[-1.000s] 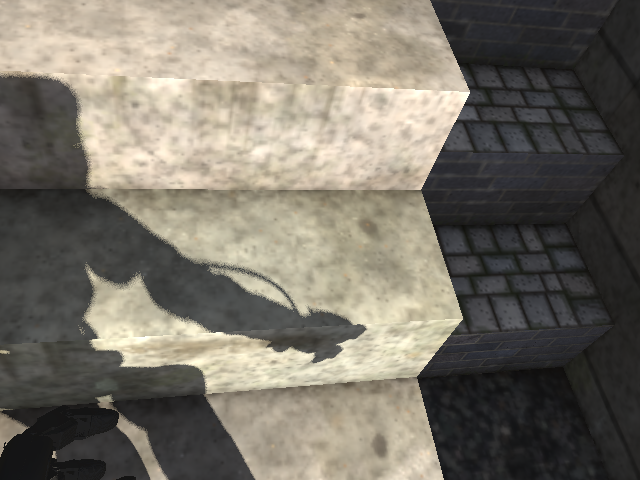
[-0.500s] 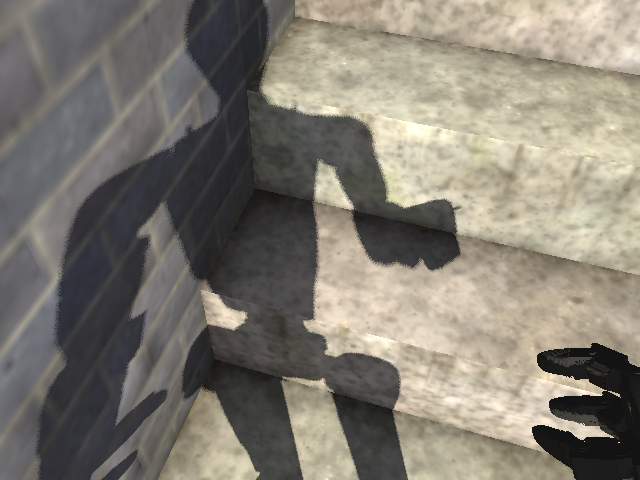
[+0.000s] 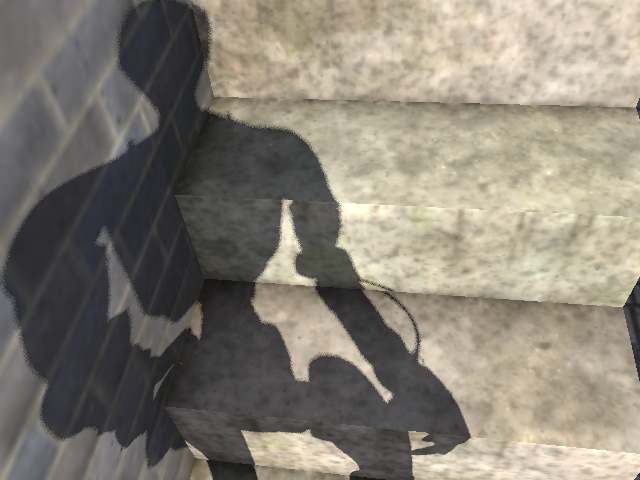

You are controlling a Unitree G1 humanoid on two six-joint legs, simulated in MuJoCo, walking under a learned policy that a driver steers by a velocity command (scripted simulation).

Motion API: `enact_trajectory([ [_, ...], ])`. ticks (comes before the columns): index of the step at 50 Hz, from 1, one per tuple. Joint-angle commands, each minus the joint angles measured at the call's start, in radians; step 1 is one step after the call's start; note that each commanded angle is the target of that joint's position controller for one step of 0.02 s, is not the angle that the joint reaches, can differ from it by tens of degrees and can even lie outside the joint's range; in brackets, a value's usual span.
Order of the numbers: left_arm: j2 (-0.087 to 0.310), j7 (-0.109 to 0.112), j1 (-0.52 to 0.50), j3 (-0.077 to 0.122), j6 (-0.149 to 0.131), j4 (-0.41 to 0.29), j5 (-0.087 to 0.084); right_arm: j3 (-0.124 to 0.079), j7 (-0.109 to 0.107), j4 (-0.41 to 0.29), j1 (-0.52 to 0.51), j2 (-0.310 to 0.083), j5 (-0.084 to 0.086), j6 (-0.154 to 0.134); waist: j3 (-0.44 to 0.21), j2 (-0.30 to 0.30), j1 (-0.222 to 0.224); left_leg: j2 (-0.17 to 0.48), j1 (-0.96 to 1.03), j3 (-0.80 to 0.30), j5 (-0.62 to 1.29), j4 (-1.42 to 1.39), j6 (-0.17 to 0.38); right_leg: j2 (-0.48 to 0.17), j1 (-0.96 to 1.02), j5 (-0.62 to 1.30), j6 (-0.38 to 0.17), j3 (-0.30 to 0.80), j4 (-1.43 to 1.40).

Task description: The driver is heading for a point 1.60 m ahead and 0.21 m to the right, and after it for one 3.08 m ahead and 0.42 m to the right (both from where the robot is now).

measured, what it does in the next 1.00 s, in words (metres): stands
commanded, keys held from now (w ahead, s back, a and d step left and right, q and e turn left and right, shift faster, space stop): no key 1.00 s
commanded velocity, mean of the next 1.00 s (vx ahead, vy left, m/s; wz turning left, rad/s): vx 0.01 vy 0.00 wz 0.00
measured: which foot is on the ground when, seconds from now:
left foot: down 0.00-1.00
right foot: down 0.00-1.00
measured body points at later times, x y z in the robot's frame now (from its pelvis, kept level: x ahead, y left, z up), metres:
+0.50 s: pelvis +0.00 -0.04 +0.02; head +0.01 -0.05 +0.47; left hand +0.03 +0.19 -0.13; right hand +0.04 -0.28 -0.14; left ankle +0.00 +0.12 -0.72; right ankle +0.02 -0.13 -0.72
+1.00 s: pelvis +0.00 -0.03 +0.02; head +0.01 -0.04 +0.47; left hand +0.03 +0.21 -0.13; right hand +0.02 -0.28 -0.14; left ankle +0.00 +0.12 -0.72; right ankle +0.02 -0.13 -0.72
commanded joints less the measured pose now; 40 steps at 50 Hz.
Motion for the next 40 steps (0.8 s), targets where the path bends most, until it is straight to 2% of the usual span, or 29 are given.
enact_trajectory([
  [1, 0.186, 0.003, 0.094, 0.075, 0.009, 0.045, -0.016, -0.032, 0.010, -0.021, 0.062, -0.160, 0.029, -0.032, -0.146, -0.063, 0.023, 0.141, 0.128, -0.152, 0.833, -0.147, 0.111, 0.002, 0.429, 0.290, -0.051, 0.005, -0.513],
  [2, 0.248, 0.005, 0.091, 0.087, 0.020, 0.054, -0.008, -0.030, 0.024, -0.025, 0.103, -0.151, 0.009, -0.049, -0.264, -0.116, -0.007, 0.139, 0.047, -0.150, 0.722, -0.153, 0.080, -0.054, 0.625, 0.628, -0.073, 0.029, -0.378],
  [3, 0.161, 0.003, 0.029, 0.068, 0.028, 0.032, 0.008, -0.016, 0.031, 0.026, 0.188, -0.097, -0.003, -0.050, -0.313, -0.076, -0.014, 0.127, 0.020, -0.139, 0.485, -0.251, 0.058, -0.077, 0.656, 0.558, -0.096, 0.028, -0.339],
  [4, 0.114, -0.014, 0.001, 0.059, 0.036, 0.033, 0.022, -0.008, 0.019, 0.066, 0.144, -0.068, 0.007, -0.044, -0.200, -0.008, 0.035, 0.106, 0.015, -0.118, 0.342, -0.307, 0.046, -0.057, 0.548, 0.386, -0.089, 0.029, -0.393],
  [5, 0.100, -0.027, 0.027, 0.060, 0.037, 0.056, 0.033, -0.006, 0.005, 0.066, 0.071, -0.060, -0.003, -0.032, -0.113, 0.020, 0.074, 0.099, 0.017, -0.106, 0.300, -0.300, 0.040, -0.056, 0.466, 0.313, -0.081, 0.034, -0.451],
  [6, 0.112, -0.032, 0.042, 0.064, 0.037, 0.078, 0.030, -0.002, -0.008, 0.062, 0.056, -0.046, -0.019, -0.023, -0.077, -0.002, 0.072, 0.103, 0.030, -0.100, 0.264, -0.297, 0.035, -0.052, 0.423, 0.273, -0.072, 0.032, -0.483],
  [7, 0.126, -0.030, 0.038, 0.069, 0.034, 0.095, 0.010, -0.006, -0.007, 0.075, 0.057, -0.060, -0.033, -0.017, -0.039, 0.003, 0.069, 0.103, 0.003, -0.095, 0.202, -0.298, 0.024, -0.051, 0.401, 0.197, -0.070, 0.033, -0.510],
  [8, 0.141, -0.029, 0.000, 0.072, 0.027, 0.100, 0.014, -0.011, -0.004, 0.085, 0.053, -0.074, -0.022, -0.015, -0.011, 0.007, 0.052, 0.100, -0.007, -0.098, 0.177, -0.310, 0.021, -0.051, 0.377, 0.174, -0.073, 0.031, -0.516],
  [9, 0.143, -0.037, 0.001, 0.073, 0.015, 0.112, 0.023, -0.012, -0.007, 0.104, 0.055, -0.083, -0.019, -0.018, -0.009, 0.001, 0.057, 0.105, 0.003, -0.108, 0.165, -0.317, 0.021, -0.053, 0.365, 0.149, -0.068, 0.030, -0.521],
  [12, 0.139, -0.039, -0.008, 0.075, 0.003, 0.153, 0.014, -0.015, -0.012, 0.137, 0.055, -0.098, -0.016, -0.019, -0.002, -0.044, 0.049, 0.109, 0.027, -0.110, 0.165, -0.316, 0.026, -0.045, 0.343, 0.138, -0.069, 0.019, -0.538],
  [13, 0.140, -0.037, -0.008, 0.075, 0.001, 0.166, 0.012, -0.016, -0.013, 0.147, 0.056, -0.101, -0.016, -0.018, -0.002, -0.053, 0.046, 0.109, 0.030, -0.109, 0.165, -0.316, 0.027, -0.043, 0.340, 0.137, -0.070, 0.018, -0.541],
  [14, 0.135, -0.049, -0.011, 0.069, -0.008, 0.180, 0.034, -0.013, -0.016, 0.164, 0.079, -0.093, -0.032, -0.010, -0.035, -0.061, 0.046, 0.106, 0.036, -0.094, 0.162, -0.289, 0.036, -0.035, 0.339, 0.109, -0.086, 0.016, -0.534],
  [15, 0.137, -0.052, -0.016, 0.068, -0.017, 0.193, 0.035, -0.012, -0.020, 0.170, 0.077, -0.095, -0.034, -0.001, -0.032, -0.076, 0.039, 0.107, 0.037, -0.087, 0.146, -0.284, 0.036, -0.033, 0.324, 0.078, -0.091, 0.015, -0.542],
  [17, 0.139, -0.052, -0.021, 0.065, -0.026, 0.217, 0.026, -0.010, -0.025, 0.180, 0.076, -0.101, -0.034, 0.007, -0.021, -0.074, 0.035, 0.106, 0.030, -0.084, 0.138, -0.279, 0.034, -0.034, 0.301, 0.059, -0.096, 0.018, -0.548],
  [20, 0.154, -0.047, 0.003, 0.063, -0.029, 0.252, 0.021, -0.009, -0.027, 0.200, 0.080, -0.111, -0.030, 0.007, -0.018, -0.070, 0.038, 0.110, 0.021, -0.082, 0.146, -0.272, 0.032, -0.033, 0.296, 0.064, -0.097, 0.017, -0.549],
  [21, 0.163, -0.044, 0.007, 0.062, -0.039, 0.255, 0.020, -0.011, -0.035, 0.190, 0.060, -0.128, -0.030, 0.011, -0.016, -0.051, 0.043, 0.108, 0.028, -0.084, 0.146, -0.263, 0.030, -0.041, 0.274, 0.055, -0.098, 0.016, -0.558],
  [24, 0.173, -0.039, 0.031, 0.059, -0.048, 0.280, 0.013, -0.010, -0.042, 0.193, 0.063, -0.127, -0.031, 0.014, -0.021, -0.058, 0.044, 0.107, 0.030, -0.085, 0.147, -0.259, 0.023, -0.032, 0.263, 0.030, -0.097, 0.009, -0.559],
  [35, 0.173, -0.030, 0.039, 0.052, -0.047, 0.314, 0.013, -0.006, -0.036, 0.214, 0.072, -0.130, -0.031, 0.007, -0.031, -0.034, 0.052, 0.112, 0.020, -0.087, 0.205, -0.271, 0.018, -0.029, 0.268, 0.055, -0.102, -0.004, -0.548],
  [36, 0.168, -0.031, 0.043, 0.052, -0.038, 0.322, 0.014, -0.004, -0.026, 0.233, 0.090, -0.117, -0.030, 0.003, -0.035, -0.048, 0.050, 0.112, 0.008, -0.082, 0.211, -0.280, 0.018, -0.022, 0.295, 0.068, -0.104, -0.006, -0.539],
  [40, 0.168, -0.034, 0.046, 0.053, -0.021, 0.328, 0.012, -0.005, -0.011, 0.251, 0.084, -0.127, -0.030, -0.009, -0.028, -0.030, 0.062, 0.109, 0.004, -0.087, 0.227, -0.293, 0.022, -0.026, 0.310, 0.098, -0.105, -0.006, -0.536],
])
